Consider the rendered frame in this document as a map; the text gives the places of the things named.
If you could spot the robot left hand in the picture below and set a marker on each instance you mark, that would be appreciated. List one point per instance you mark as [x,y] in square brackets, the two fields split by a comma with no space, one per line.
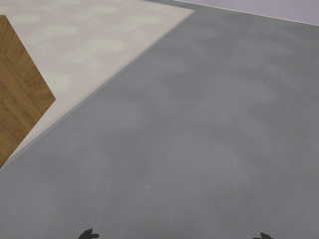
[87,235]

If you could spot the pedestal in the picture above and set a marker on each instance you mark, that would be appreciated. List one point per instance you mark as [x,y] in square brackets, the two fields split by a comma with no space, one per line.
[24,94]

